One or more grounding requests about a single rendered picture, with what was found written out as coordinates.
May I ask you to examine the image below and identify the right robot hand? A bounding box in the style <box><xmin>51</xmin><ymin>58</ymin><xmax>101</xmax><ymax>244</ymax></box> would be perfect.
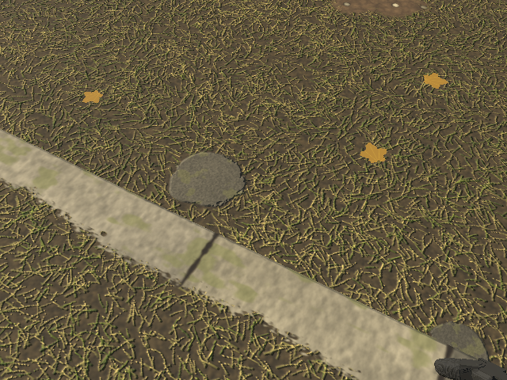
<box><xmin>434</xmin><ymin>358</ymin><xmax>507</xmax><ymax>380</ymax></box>

